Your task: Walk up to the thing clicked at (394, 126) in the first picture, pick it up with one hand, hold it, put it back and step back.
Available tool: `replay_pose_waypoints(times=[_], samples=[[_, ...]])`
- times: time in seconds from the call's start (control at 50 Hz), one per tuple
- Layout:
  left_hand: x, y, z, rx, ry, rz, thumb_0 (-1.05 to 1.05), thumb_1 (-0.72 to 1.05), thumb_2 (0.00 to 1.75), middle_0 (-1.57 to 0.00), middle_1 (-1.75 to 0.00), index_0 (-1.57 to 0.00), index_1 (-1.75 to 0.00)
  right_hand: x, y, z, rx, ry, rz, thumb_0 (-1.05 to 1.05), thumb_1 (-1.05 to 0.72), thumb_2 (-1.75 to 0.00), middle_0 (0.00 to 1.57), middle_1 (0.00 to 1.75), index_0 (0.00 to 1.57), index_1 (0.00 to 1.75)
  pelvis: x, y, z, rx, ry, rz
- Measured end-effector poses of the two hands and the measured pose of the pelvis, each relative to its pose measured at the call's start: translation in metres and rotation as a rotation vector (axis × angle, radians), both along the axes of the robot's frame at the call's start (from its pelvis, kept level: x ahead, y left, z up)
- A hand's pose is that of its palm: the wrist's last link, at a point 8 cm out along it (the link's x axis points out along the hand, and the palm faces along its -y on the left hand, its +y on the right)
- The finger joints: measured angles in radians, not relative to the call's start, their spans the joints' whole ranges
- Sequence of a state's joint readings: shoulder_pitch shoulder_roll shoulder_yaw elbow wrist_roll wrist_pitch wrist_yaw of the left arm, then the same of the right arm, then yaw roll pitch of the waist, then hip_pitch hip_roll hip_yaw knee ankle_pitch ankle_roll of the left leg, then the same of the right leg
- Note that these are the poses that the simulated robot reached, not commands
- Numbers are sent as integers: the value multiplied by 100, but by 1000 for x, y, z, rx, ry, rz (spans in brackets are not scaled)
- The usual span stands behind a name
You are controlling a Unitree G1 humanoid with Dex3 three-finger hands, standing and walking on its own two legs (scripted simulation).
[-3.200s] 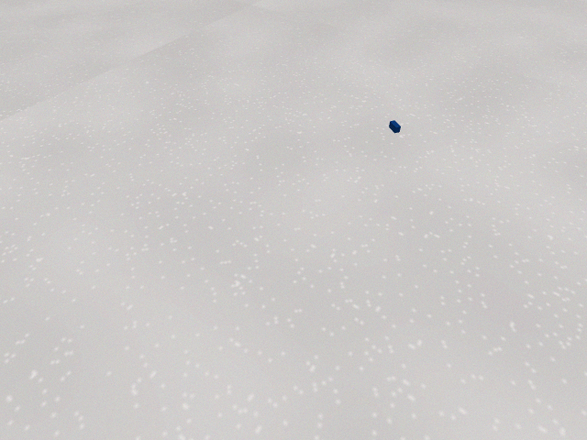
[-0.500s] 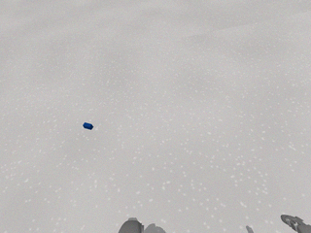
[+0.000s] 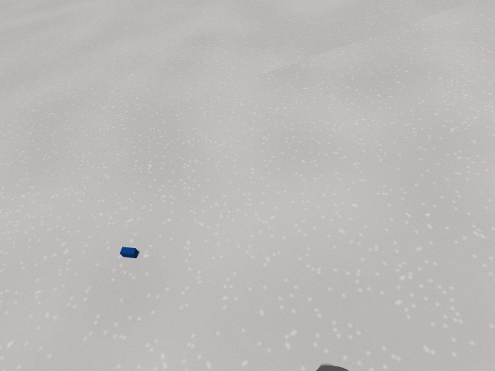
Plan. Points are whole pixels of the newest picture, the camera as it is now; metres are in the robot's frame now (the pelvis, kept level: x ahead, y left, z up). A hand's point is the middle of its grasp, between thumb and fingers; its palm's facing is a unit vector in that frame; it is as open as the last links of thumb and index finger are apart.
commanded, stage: walk up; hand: left
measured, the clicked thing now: (129, 252) +0.76 +0.67 -0.72
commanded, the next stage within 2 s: none
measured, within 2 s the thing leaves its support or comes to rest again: neither
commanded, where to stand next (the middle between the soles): +0.35 +0.55 m, yaw -12 degrees
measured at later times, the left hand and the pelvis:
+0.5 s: hand (11, 347) +0.22 +0.51 -0.12, palm faces -0.14 -0.82 -0.55, open 7.4 cm; pelvis +0.11 +0.20 +0.00, yaw -6 degrees
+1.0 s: hand out of the picture +0.29 +0.74 -0.12, palm faces -0.13 -0.75 -0.65, open 7.4 cm; pelvis +0.19 +0.40 -0.03, yaw -9 degrees
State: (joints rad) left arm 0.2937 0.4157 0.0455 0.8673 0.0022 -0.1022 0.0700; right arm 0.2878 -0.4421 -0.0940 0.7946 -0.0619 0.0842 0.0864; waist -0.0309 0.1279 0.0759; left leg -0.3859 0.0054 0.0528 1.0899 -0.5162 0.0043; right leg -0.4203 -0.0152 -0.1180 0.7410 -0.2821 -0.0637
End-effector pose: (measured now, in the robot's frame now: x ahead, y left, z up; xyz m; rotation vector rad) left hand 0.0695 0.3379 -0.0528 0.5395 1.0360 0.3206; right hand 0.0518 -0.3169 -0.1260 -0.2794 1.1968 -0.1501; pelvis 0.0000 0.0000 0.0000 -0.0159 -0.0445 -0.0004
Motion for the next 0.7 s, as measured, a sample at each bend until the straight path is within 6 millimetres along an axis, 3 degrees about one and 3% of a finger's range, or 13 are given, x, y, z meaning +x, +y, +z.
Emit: replay_pose_waypoints(times=[0.16, 0.3, 0.36, 0.44, 0.56, 0.62, 0.7], samples=[[18, 60, 12, 34, 37, -1, 0, 90, 90, -21, -30, -21, -30, 59, 46, 9, 6, -57, 12, 1, -91, -90, 20, 30, 20, 30, 33, 54, 6, -5, 4, -25], [49, 153, -10, 60, 103, -19, 0, 89, 90, -21, -30, -22, -30, 94, 92, 18, -89, -85, -12, 1, -91, -90, 20, 30, 20, 30, 68, 129, -12, -13, 33, -55], [73, 191, -26, 74, 130, -5, 0, 89, 90, -21, -30, -21, -30, 93, 119, 20, -124, -93, -43, 1, -91, -90, 20, 30, 20, 30, 81, 159, -20, 9, 24, -74], [115, 206, -29, 34, 137, -35, 1, 90, 90, -21, -30, -21, -30, 78, 158, 29, -110, -48, -111, 1, -91, -90, 20, 30, 20, 30, 101, 182, -7, 4, 25, -96], [175, 200, -21, -34, 101, -131, 1, 90, 90, -21, -30, -21, -30, 62, 202, 26, -72, 45, -161, 1, -91, -90, 20, 30, 21, 30, 127, 212, 6, 14, 18, -117], [194, 205, -22, -29, 52, -163, 0, 90, 90, -21, -30, -21, -30, 69, 218, 9, -48, 66, -170, 1, -90, -90, 20, 30, 21, 30, 140, 225, -3, 15, 10, -132], [199, 228, -14, -7, 26, -140, 0, 90, 89, -21, -30, -22, -30, 95, 246, -2, -27, 69, -154, 1, -91, -90, 20, 30, 20, 30, 151, 250, -3, -13, -4, -129]])
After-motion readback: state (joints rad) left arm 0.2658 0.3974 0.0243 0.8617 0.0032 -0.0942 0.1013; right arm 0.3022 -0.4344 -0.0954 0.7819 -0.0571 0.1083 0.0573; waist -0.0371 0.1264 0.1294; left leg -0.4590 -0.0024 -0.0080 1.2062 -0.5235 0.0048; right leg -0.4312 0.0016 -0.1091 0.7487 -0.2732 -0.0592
